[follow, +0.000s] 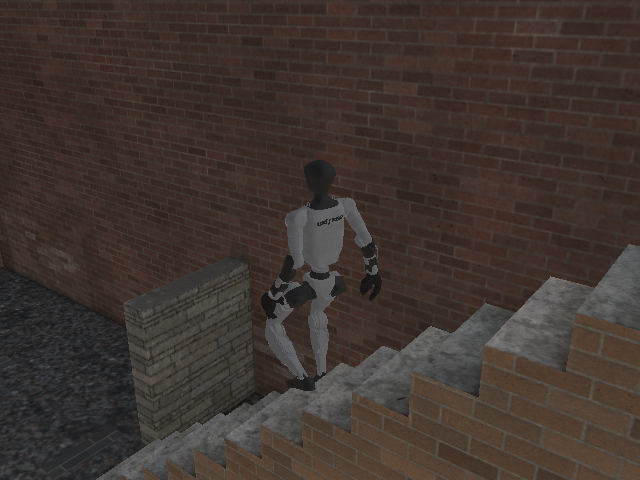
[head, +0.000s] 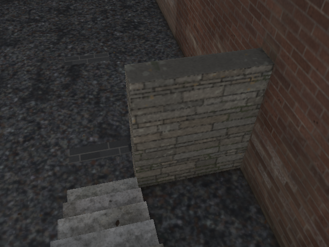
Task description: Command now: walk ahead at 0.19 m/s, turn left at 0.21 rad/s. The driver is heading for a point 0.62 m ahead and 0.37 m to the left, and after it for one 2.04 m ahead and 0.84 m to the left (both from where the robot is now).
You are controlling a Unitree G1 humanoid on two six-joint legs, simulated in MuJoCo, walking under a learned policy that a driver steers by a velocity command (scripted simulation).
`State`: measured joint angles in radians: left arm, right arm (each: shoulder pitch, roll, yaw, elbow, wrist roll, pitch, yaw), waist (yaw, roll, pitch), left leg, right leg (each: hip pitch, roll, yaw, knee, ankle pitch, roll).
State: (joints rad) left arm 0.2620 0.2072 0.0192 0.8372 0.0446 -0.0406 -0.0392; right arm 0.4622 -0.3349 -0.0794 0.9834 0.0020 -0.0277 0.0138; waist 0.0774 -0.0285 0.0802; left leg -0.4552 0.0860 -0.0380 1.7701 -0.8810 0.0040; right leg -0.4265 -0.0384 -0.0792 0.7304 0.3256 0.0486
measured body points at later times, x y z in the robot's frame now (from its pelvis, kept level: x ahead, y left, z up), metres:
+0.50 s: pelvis +0.11 +0.01 -0.17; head +0.08 +0.03 +0.28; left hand +0.09 +0.29 -0.30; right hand +0.29 -0.21 -0.26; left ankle +0.11 +0.02 -0.75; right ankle +0.09 -0.11 -0.75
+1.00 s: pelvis +0.10 +0.13 -0.08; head +0.10 +0.14 +0.37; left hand +0.05 +0.42 -0.19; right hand +0.38 +0.02 -0.17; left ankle +0.03 +0.14 -0.75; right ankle +0.16 +0.01 -0.71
